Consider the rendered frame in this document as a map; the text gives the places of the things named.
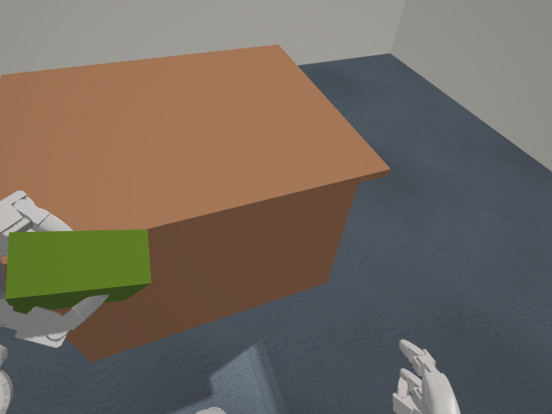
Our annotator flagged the table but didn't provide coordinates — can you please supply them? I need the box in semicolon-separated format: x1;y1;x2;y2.
0;45;391;362

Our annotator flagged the sponge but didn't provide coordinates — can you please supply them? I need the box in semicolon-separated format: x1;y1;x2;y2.
5;229;151;313

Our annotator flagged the robot left hand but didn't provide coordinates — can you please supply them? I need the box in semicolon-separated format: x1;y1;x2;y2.
0;191;109;348

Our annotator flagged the robot right hand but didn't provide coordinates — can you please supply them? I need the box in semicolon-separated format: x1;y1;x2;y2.
392;339;461;414

